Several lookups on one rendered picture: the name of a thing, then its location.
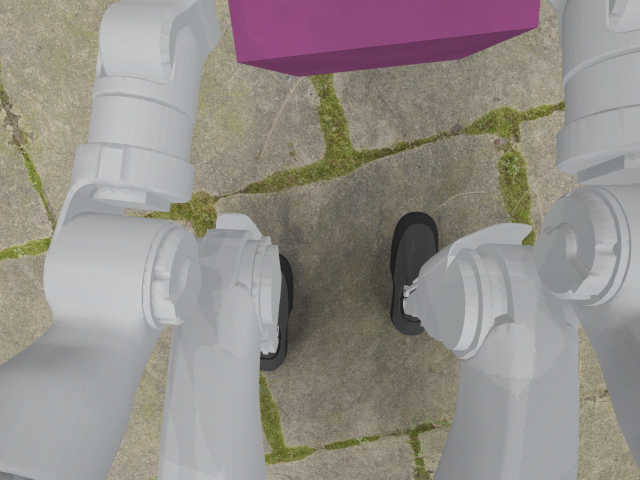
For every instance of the right robot upper arm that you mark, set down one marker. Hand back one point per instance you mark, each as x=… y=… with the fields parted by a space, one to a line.
x=588 y=253

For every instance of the left robot upper arm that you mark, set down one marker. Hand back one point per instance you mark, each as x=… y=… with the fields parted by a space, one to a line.
x=113 y=283

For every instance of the robot left foot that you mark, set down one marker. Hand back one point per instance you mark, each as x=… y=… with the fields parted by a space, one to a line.
x=271 y=361

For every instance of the right robot shin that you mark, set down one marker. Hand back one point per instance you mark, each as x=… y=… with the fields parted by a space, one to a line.
x=421 y=302

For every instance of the left robot forearm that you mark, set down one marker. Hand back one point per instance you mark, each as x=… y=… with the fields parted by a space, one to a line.
x=145 y=101

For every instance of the carton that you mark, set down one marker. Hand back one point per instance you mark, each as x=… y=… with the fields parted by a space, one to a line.
x=313 y=37

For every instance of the right robot forearm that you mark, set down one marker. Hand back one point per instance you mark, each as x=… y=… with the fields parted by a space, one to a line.
x=600 y=41

